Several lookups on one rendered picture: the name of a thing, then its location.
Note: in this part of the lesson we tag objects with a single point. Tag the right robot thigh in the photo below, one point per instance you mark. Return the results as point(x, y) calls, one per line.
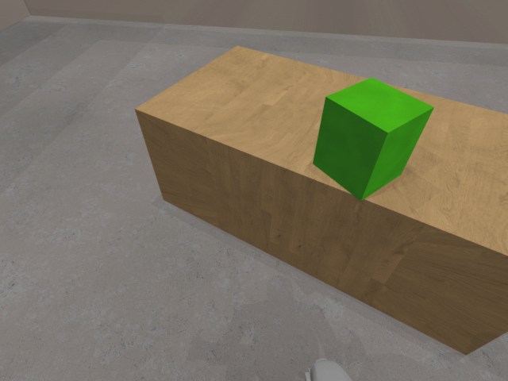
point(326, 371)

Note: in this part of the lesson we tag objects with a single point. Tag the carton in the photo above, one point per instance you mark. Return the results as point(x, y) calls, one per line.
point(367, 134)

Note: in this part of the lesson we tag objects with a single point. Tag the pedestal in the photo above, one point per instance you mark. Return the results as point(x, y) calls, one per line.
point(233, 144)

